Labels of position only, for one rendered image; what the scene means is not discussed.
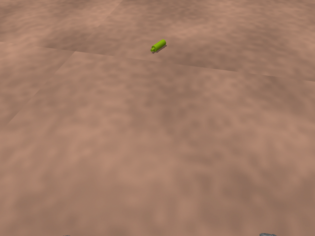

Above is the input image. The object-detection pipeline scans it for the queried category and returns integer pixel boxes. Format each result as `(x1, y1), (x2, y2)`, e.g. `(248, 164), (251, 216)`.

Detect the bottle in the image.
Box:
(151, 39), (166, 52)

